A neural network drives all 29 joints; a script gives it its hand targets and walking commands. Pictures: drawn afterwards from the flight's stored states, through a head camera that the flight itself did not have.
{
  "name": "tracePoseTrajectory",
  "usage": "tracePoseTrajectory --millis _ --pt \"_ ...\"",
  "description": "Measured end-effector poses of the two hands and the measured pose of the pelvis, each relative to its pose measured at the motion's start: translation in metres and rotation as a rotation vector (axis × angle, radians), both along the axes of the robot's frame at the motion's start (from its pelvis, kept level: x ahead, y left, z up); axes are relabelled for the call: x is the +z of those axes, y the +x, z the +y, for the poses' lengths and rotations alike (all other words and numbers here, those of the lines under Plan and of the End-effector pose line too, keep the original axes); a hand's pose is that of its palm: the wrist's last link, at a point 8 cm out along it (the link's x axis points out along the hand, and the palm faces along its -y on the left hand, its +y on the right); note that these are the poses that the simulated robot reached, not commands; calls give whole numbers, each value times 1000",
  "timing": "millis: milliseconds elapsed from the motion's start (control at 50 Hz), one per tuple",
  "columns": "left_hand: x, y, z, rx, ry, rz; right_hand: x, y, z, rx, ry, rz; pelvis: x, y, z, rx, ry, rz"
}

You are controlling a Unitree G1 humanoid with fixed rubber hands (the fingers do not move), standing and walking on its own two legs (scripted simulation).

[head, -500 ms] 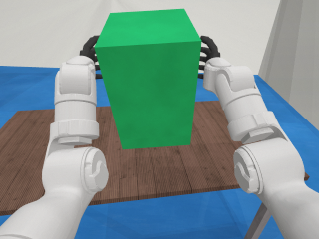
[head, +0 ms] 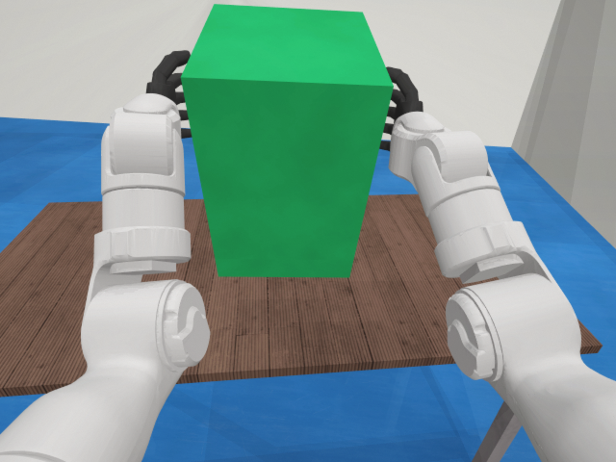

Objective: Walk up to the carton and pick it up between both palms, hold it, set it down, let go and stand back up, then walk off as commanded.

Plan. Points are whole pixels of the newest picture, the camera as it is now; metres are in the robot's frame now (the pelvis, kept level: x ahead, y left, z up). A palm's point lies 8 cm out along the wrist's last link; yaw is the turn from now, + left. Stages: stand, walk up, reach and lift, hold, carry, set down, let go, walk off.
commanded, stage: hold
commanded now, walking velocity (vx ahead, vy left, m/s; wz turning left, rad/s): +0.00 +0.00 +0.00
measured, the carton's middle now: (286, 151) +0.41 +0.02 +0.29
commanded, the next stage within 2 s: none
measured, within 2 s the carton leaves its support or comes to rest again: neither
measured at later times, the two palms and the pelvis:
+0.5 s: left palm (169, 120) +0.37 +0.16 +0.34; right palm (406, 136) +0.36 -0.12 +0.33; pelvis +0.01 +0.01 +0.00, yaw +0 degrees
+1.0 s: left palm (178, 105) +0.36 +0.14 +0.36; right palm (420, 134) +0.35 -0.13 +0.33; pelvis +0.00 +0.01 +0.00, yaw -2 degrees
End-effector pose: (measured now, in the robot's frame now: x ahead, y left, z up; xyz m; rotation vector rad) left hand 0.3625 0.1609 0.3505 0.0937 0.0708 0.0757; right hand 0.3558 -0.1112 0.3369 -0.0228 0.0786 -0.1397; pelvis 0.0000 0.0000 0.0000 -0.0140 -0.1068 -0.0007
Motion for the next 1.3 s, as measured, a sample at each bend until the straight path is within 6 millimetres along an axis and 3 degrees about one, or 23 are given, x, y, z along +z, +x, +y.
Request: tracePoseTrajectory --millis 220,420,540,780,920,1040,1160,1300 --pt "-4 13 -35 -67 30 32 5 0 -36 -58 42 -8 0 6 9 -24 5 2" --pt "-7 7 -10 -6 -5 12 -3 7 -12 -8 14 -37 1 13 12 -17 4 -21" --pt "-9 13 -2 -29 -4 16 -12 9 -3 -13 -13 14 1 13 6 -9 3 -17" --pt "-23 9 -25 -40 48 32 -19 -1 -25 -41 21 30 0 7 15 -28 0 -25" --pt "1 -1 -26 0 35 -14 -9 -3 -25 -17 35 -20 0 2 14 -33 4 -13" --pt "12 -2 -12 -2 20 -4 -1 -2 -11 -4 2 -10 1 3 6 -21 6 0" --pt "7 5 -2 -33 1 11 4 3 -5 -9 13 4 1 7 1 -1 4 7" --pt "-7 22 -21 -78 26 28 0 10 -24 -52 22 15 1 12 6 -10 2 5"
